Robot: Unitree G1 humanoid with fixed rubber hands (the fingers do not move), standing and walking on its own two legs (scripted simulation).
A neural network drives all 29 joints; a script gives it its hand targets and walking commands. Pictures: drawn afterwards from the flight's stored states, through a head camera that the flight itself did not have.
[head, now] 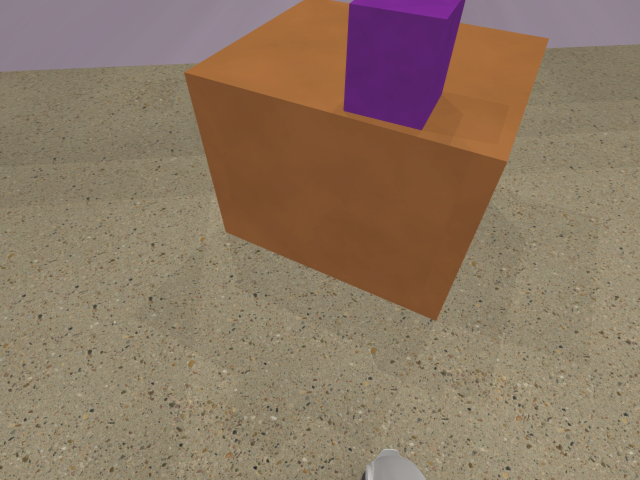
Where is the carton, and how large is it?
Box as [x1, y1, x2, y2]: [344, 0, 464, 129]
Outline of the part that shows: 353,0 349,3 344,110 421,129 441,94 464,0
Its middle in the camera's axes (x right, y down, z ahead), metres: +0.20 -0.46 +0.95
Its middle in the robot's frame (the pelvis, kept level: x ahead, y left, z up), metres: +1.04 -0.24 +0.06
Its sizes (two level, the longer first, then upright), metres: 0.210 0.200 0.250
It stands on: a pedestal, 0.70 m high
